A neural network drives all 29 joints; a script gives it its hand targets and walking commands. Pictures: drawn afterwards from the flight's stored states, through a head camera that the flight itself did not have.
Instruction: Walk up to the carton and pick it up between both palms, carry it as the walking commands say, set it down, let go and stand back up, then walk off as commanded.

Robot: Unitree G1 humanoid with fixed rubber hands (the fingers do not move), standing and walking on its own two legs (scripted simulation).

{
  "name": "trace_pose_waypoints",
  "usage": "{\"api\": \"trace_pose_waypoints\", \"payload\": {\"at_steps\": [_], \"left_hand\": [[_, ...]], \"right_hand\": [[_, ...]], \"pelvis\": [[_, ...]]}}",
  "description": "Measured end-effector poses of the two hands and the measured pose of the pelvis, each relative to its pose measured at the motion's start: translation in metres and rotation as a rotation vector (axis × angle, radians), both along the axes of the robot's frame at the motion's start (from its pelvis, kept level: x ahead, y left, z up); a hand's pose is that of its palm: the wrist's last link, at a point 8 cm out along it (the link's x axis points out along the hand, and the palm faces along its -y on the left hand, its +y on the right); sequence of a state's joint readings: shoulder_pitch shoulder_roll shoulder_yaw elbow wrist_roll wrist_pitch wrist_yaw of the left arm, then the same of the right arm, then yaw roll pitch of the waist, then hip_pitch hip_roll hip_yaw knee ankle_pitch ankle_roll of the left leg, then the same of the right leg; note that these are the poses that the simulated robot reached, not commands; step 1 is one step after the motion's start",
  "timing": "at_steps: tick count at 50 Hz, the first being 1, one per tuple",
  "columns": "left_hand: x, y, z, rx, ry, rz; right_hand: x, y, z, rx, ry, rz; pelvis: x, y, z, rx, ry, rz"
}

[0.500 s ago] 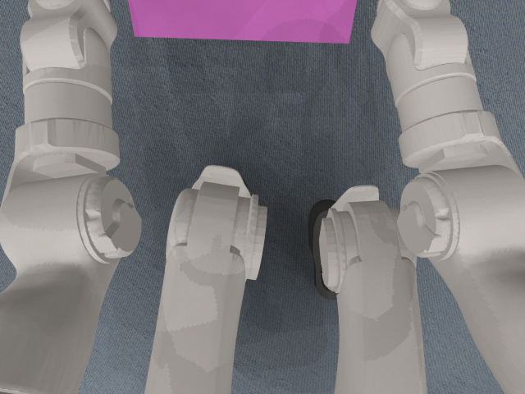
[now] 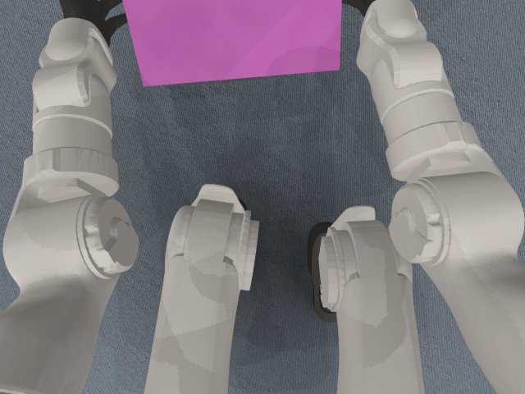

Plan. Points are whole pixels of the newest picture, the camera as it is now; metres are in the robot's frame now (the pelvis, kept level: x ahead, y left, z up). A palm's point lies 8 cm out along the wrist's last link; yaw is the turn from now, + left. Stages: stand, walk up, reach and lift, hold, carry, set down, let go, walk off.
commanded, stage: set down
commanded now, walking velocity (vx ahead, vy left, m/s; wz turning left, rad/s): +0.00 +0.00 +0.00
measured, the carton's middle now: (237, 7) +0.56 +0.12 -0.25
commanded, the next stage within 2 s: none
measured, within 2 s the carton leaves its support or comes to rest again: rests again in 1.26 s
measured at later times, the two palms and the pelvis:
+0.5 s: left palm (88, 20) +0.50 +0.28 -0.16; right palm (377, 0) +0.56 -0.05 -0.16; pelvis +0.00 +0.00 +0.00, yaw +1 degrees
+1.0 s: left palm (92, 15) +0.51 +0.28 -0.17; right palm out of the picture +0.57 -0.05 -0.17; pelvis +0.01 +0.00 -0.01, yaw +1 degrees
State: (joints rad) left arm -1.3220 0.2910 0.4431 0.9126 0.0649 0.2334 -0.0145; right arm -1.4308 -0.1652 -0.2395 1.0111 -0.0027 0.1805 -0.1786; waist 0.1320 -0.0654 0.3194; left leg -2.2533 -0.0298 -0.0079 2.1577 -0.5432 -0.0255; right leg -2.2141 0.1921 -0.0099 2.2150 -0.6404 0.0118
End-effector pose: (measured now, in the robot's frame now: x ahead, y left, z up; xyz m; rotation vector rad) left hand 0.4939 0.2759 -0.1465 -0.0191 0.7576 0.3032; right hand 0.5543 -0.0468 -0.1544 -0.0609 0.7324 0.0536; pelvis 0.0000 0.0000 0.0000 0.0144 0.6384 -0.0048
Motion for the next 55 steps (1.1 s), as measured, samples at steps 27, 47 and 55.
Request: {"api": "trace_pose_waypoints", "payload": {"at_steps": [27,47,55], "left_hand": [[0.006,0.005,-0.009,-0.010,-0.008,-0.013],[0.014,0.006,-0.018,-0.023,-0.034,-0.014],[0.014,0.005,-0.019,0.016,-0.044,-0.021]], "right_hand": [[0.004,0.001,-0.007,0.036,-0.024,0.023],[0.012,0.001,-0.014,0.029,-0.037,0.030],[0.012,0.001,-0.018,0.041,-0.058,0.043]], "pelvis": [[0.000,0.004,-0.004,0.006,-0.012,0.018],[0.008,0.003,-0.007,-0.001,0.006,0.011],[0.007,0.005,-0.009,-0.003,-0.009,0.018]]}}
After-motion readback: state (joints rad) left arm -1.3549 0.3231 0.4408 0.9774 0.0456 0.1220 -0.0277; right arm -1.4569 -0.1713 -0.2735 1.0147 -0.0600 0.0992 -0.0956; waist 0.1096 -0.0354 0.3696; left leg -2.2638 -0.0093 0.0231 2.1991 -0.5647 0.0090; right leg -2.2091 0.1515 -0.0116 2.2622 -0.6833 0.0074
